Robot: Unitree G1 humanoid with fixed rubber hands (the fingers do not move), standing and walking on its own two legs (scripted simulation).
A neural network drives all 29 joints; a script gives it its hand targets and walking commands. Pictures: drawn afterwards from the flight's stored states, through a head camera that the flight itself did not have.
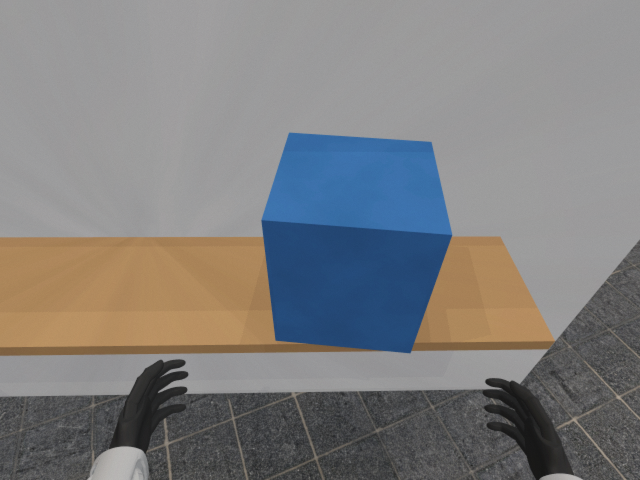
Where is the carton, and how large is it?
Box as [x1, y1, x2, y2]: [261, 133, 451, 352]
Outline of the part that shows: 289,133 261,220 275,340 410,352 451,236 451,231 431,142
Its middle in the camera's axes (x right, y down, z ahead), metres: +0.04 +0.01 +0.58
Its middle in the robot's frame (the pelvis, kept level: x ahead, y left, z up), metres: +0.45 -0.05 +0.07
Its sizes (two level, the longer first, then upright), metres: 0.210 0.200 0.250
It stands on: a table, 0.70 m high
